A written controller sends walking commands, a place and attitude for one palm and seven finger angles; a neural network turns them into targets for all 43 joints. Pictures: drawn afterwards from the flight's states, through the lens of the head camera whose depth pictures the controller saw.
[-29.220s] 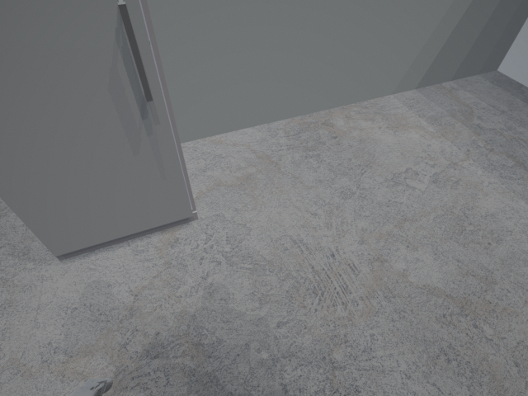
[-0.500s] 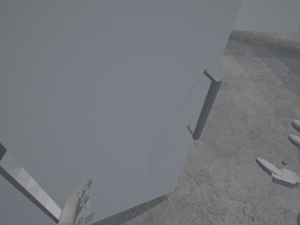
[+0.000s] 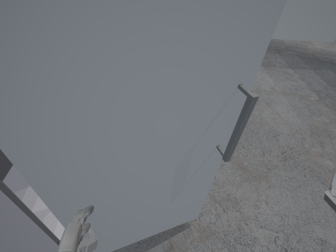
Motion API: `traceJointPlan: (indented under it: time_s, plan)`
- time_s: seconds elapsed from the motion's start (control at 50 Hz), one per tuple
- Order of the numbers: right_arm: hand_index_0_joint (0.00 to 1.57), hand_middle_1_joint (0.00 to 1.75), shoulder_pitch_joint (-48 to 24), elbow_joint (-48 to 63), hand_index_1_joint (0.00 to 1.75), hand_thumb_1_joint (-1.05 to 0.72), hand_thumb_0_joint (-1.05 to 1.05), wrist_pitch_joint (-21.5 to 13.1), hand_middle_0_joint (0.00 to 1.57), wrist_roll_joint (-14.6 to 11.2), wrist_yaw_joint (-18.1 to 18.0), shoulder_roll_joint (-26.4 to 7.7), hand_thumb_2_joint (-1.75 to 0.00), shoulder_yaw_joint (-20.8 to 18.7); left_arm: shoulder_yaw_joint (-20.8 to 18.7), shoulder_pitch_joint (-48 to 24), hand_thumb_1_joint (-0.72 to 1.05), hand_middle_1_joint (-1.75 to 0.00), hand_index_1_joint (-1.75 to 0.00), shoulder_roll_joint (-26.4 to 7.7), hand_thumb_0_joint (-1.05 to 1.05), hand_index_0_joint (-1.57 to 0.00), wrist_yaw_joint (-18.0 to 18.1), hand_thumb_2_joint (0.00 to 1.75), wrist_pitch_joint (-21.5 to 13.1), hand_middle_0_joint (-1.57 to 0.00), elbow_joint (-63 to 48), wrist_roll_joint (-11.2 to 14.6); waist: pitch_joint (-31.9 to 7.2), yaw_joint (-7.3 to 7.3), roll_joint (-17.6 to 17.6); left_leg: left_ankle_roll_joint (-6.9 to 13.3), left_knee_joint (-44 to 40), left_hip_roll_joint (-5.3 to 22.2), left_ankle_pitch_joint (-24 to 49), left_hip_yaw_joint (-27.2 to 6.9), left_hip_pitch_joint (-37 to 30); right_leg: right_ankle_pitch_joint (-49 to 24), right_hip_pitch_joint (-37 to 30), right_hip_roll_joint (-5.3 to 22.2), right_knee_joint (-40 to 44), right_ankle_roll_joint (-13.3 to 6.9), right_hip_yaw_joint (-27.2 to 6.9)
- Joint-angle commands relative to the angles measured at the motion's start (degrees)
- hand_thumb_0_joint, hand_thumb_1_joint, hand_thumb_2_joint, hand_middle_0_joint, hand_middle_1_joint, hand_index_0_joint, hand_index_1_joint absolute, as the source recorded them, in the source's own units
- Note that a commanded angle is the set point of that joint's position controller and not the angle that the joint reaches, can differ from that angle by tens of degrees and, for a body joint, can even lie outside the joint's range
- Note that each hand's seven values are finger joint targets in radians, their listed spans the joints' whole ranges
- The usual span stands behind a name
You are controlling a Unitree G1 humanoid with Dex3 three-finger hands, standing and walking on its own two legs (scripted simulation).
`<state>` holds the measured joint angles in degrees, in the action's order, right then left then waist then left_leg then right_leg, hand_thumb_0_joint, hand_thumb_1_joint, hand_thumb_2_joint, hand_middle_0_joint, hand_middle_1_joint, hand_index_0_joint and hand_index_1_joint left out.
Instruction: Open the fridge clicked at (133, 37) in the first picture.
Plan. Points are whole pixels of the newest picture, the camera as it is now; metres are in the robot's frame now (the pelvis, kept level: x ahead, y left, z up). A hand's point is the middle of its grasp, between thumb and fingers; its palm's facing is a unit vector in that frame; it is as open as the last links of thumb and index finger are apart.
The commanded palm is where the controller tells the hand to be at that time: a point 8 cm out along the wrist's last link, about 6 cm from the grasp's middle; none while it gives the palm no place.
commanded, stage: draw the hand back to the body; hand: right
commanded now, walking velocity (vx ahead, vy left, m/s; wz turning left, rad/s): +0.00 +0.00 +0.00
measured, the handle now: (233, 127) +0.43 -0.19 +0.08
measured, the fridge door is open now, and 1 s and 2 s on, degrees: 70 70 70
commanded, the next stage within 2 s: step back with the hand held close in 0.16 s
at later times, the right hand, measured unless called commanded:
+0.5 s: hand (319, 192) +0.19 -0.26 +0.16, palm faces +0.40 +0.81 -0.43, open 7.4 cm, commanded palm +0.12 -0.30 +0.18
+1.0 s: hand out of the picture +0.11 -0.29 +0.16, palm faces +0.47 +0.79 -0.40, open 7.4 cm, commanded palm +0.05 -0.33 +0.18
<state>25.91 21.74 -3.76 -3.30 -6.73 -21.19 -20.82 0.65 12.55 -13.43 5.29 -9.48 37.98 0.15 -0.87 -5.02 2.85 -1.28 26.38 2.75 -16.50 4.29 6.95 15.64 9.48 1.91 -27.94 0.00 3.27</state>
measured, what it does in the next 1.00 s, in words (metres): shifts its weight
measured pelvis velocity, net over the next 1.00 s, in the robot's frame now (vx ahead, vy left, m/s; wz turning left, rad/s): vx -0.09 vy -0.03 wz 0.00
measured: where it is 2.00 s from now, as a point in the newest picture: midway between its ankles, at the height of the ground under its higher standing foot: outside the picture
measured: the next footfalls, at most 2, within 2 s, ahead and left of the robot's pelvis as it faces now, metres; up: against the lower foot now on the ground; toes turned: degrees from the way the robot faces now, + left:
left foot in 1.42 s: -0.09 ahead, +0.12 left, +0.00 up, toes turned -2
right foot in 1.66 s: -0.09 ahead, -0.15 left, +0.00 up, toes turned -4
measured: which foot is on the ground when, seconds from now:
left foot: down 0.00-1.00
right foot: down 0.00-1.00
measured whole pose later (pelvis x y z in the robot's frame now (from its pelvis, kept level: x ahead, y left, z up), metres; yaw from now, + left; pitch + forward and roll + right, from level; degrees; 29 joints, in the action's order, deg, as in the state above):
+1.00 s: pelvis -0.09 -0.03 -0.02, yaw +0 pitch -2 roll +2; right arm 27.1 30.0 -14.4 -1.2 -9.2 -22.1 -24.3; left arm 1.4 13.4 -11.2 5.0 -7.8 34.3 0.4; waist 4.0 -1.5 -0.6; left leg -2.1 34.7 2.7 -13.9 3.1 20.6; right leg 12.1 24.1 1.9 -37.7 -2.9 3.2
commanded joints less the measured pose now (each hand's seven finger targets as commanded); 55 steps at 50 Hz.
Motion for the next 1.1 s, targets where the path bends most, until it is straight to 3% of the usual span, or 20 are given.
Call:
traceJointPlan:
  time_s: [0.0,0.24,0.26,0.28,0.3,0.32,0.36,0.48,0.56,0.64,0.74,0.8,0.84,0.88,0.92,0.96,1.0,1.06,1.08]
  plan:
    - [0.2,0.3,-5.17,10.89,0.3,-0.9,0.0,-3.61,0.2,-0.15,-0.81,-11.99,-0.9,-7.07,-2.14,-7.82,0.9,-0.3,-0.3,-6.02,0.0,-0.2,0.98,0.9,-4.0,-0.2,-9.05,0.0,-3.05,0.36,-1.0,1.62,-4.72,0.48,11.97,-0.77,2.68,-12.21,-2.83,1.04,3.38,-2.05,-1.03]
    - [0.2,0.3,-6.37,10.67,0.3,-0.9,0.0,-3.99,0.2,-0.41,-0.36,-11.84,-0.9,-7.05,-2.04,-8.27,0.9,-0.3,-0.3,-5.75,0.0,-0.2,1.0,0.9,-4.4,-0.2,-9.1,0.14,-1.92,0.36,-0.52,1.53,-5.62,0.53,9.51,-0.91,2.99,-10.25,-3.07,1.02,4.02,-2.06,-1.05]
    - [0.2,0.3,-7.62,13.67,0.3,-0.9,0.0,-4.19,0.2,-0.21,0.07,-9.51,-0.9,-3.49,-1.93,-8.83,0.9,-0.3,-0.3,-5.77,0.0,-0.2,1.0,0.9,-4.65,-0.2,-9.39,-0.09,-2.82,0.58,0.45,1.59,-5.69,0.74,11.22,-1.13,2.23,-11.61,-3.62,0.88,3.75,-2.35,-0.95]
    - [0.2,0.3,-16.15,16.93,0.3,-0.9,0.0,-6.83,0.2,-0.26,-0.84,-15.47,-0.9,-10.71,-1.9,-9.13,0.9,-0.3,-0.3,-6.18,0.0,-0.2,1.07,0.9,-2.92,-0.2,-10.52,0.37,3.91,2.98,-1.7,1.39,-9.22,3.52,19.76,-8.81,7.15,-9.15,0.48,1.93,0.59,-2.88,-0.09]
    - [0.2,0.3,-9.37,9.9,0.3,-0.9,0.0,-7.04,0.2,0.19,-0.44,-11.12,-0.9,-7.71,-1.74,-7.36,0.9,-0.3,-0.3,-5.01,0.0,-0.2,1.1,0.9,-1.7,-0.2,-8.83,-0.27,2.66,3.8,-5.66,1.46,-8.35,4.88,24.75,-7.88,6.53,-9.42,0.51,1.59,-0.94,-2.65,-0.34]
    - [0.2,0.3,-6.56,8.41,0.3,-0.9,0.0,-6.97,0.2,0.55,-0.16,-9.05,-0.9,-5.97,-2.1,-6.76,0.9,-0.3,-0.3,-5.27,0.0,-0.2,0.82,0.9,-0.63,-0.2,-9.65,-0.17,0.49,3.67,-7.21,1.35,-7.08,5.33,27.41,-7.75,5.01,-10.41,0.36,1.68,-1.37,-2.32,-0.34]
    - [0.2,0.3,-5.99,11.97,0.3,-0.9,0.0,-7.97,0.2,0.78,-0.4,-10.44,-0.9,-7.05,-2.48,-7.69,0.9,-0.3,-0.3,-5.55,0.0,-0.2,0.87,0.9,0.86,-0.2,-11.12,-0.02,-3.75,3.29,-5.03,1.45,-4.07,5.73,30.91,-6.33,1.64,-15.62,-0.12,2.49,-0.28,-2.32,-0.5]
    - [0.2,0.3,2.47,17.13,0.3,-0.9,0.0,-9.81,0.2,0.44,-1.58,-12.61,-0.9,-10.78,-2.57,-7.96,0.9,-0.3,-0.3,-5.03,0.0,-0.2,0.76,0.9,3.44,-0.2,-14.64,0.47,-8.35,2.67,0.5,0.86,1.03,3.24,22.17,-4.03,-0.24,-21.91,1.41,5.53,3.38,-2.93,-3.51]
    - [0.2,0.3,4.39,18.06,0.3,-0.9,0.0,-10.56,0.2,0.23,-1.96,-12.98,-0.9,-11.82,-2.7,-7.51,0.9,-0.3,-0.3,-5.32,0.0,-0.2,0.81,0.9,3.38,-0.2,-15.55,0.61,-6.36,2.64,3.18,0.53,3.01,1.99,14.82,-3.46,-0.87,-14.19,8.14,7.18,6.19,-3.79,-5.86]
    - [0.2,0.3,2.92,17.33,0.3,-0.9,0.0,-11.55,0.2,0.65,-2.24,-12.28,-0.9,-11.73,-2.59,-6.12,0.9,-0.3,-0.3,-5.8,0.0,-0.2,0.86,0.9,1.82,-0.2,-15.47,0.88,-3.45,3.11,5.61,0.2,7.41,0.78,8.22,-2.89,-3.45,3.57,18.38,9.11,9.7,-5.21,-7.65]
    - [0.2,0.3,-0.53,17.38,0.3,-0.9,0.0,-12.69,0.2,1.39,-2.34,-11.23,-0.9,-10.45,-2.84,-4.6,0.9,-0.3,-0.3,-6.19,0.0,-0.2,0.74,0.9,-0.18,-0.2,-14.61,1.22,-1.26,3.77,1.62,0.67,6.35,1.3,3.7,-5.34,-2.31,18.94,24.98,7.71,7.11,-5.41,-8.2]
    - [0.2,0.3,-1.55,18.54,0.3,-0.9,0.0,-13.16,0.2,1.36,-2.67,-11.64,-0.9,-10.16,-2.79,-3.6,0.9,-0.3,-0.3,-5.65,0.0,-0.2,0.66,0.9,-0.92,-0.2,-13.53,0.84,-1.5,4.23,-3.95,2.27,-0.16,4.01,-2.59,-9.68,5.99,18.25,19.14,4.49,1.23,-4.04,-6.81]
    - [0.2,0.3,-2.56,18.81,0.3,-0.9,0.0,-13.41,0.2,1.36,-3.05,-12.23,-0.9,-10.07,-2.49,-3.67,0.9,-0.3,-0.3,-5.16,0.0,-0.2,0.55,0.9,-1.21,-0.2,-12.55,0.32,-0.22,4.5,-5.52,3.63,-3.95,6.35,-8.2,-12.22,11.97,16.94,16.18,3.09,-2.81,-3.35,-5.92]
    - [0.2,0.3,-3.57,20.26,0.3,-0.9,0.0,-13.59,0.2,1.3,-3.45,-12.59,-0.9,-10.23,-2.27,-3.7,0.9,-0.3,-0.3,-5.08,0.0,-0.2,0.49,0.9,-1.55,-0.2,-11.85,0.12,-1.65,4.68,-4.25,3.96,-2.27,6.54,-4.21,-11.06,12.37,13.37,13.7,3.19,-2.16,-3.17,-6.86]
    - [0.2,0.3,-3.27,20.84,0.3,-0.9,0.0,-14.14,0.2,1.5,-3.73,-12.68,-0.9,-10.85,-2.25,-4.4,0.9,-0.3,-0.3,-5.59,0.0,-0.2,0.56,0.9,-2.01,-0.2,-12.37,0.21,-1.37,4.44,2.31,2.22,2.54,3.16,-5.63,-7.94,9.65,17.19,17.18,5.91,4.57,-4.16,-10.22]
    - [0.2,0.3,-1.84,20.82,0.3,-0.9,0.0,-14.97,0.2,2.23,-3.63,-13.09,-0.9,-12.96,-2.86,-5.1,0.9,-0.3,-0.3,-6.5,0.0,-0.2,0.86,0.9,-2.82,-0.2,-13.46,0.42,-2.34,3.79,11.07,0.15,14.43,-1.57,-1.66,-3.58,-2.09,24.83,27.77,11.89,13.97,-6.84,-16.49]
    - [0.2,0.3,-0.38,19.18,0.3,-0.9,0.0,-15.48,0.2,2.26,-2.88,-12.72,-0.9,-13.47,-3.23,-4.45,0.9,-0.3,-0.3,-6.4,0.0,-0.2,0.39,0.9,-3.1,-0.2,-13.86,0.88,-1.61,3.61,9.82,0.1,15.31,-2.56,-0.98,-3.2,-4.51,25.8,30.2,12.77,12.78,-7.02,-15.92]
    - [0.2,0.3,2.25,18.47,0.3,-0.9,0.0,-16.2,0.2,1.87,-2.03,-13.92,-0.9,-14.75,-3.32,-3.31,0.9,-0.3,-0.3,-6.02,0.0,-0.2,-0.24,0.9,-3.42,-0.2,-13.51,0.73,-0.8,3.77,4.86,0.95,6.53,-1.39,3.07,-5.63,-1.48,19.42,26.23,9.54,5.75,-6.2,-12.99]
    - [0.2,0.3,0.7,18.84,0.3,-0.9,0.0,-16.51,0.2,1.61,-1.75,-12.83,-0.9,-13.17,-3.08,-3.34,0.9,-0.3,-0.3,-5.7,0.0,-0.2,-0.41,0.9,-3.57,-0.2,-13.12,0.78,-0.46,4.14,2.1,1.44,4.02,-0.39,4.9,-6.87,0.81,17.4,24.05,8.06,3.7,-5.16,-11.44]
